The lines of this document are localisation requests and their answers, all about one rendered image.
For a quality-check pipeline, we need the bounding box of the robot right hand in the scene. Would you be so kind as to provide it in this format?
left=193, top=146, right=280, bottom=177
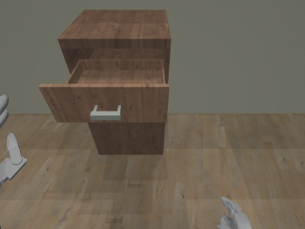
left=217, top=197, right=253, bottom=229

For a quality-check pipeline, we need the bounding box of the cabinet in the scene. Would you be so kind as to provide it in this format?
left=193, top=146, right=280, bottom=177
left=57, top=10, right=172, bottom=155

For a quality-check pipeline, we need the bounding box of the handle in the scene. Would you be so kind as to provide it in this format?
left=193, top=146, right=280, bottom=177
left=90, top=105, right=122, bottom=120

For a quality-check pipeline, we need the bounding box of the drawer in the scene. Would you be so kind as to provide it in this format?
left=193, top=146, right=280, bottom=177
left=38, top=59, right=170, bottom=123

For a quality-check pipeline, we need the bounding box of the robot left hand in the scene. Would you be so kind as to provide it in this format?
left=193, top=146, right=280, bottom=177
left=0, top=94, right=27, bottom=187

